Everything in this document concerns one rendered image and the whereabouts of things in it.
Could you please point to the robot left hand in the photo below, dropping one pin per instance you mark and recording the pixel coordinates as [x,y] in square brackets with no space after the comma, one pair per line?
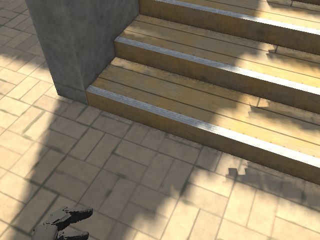
[51,229]

